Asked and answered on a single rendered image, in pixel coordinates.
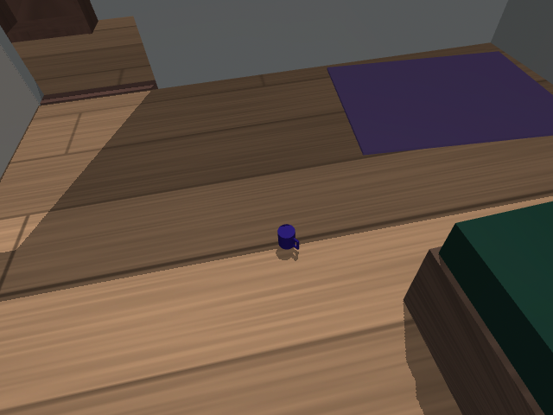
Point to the bed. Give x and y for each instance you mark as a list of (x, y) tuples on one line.
[(483, 303)]

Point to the bookshelf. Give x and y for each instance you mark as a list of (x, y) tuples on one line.
[(28, 20)]

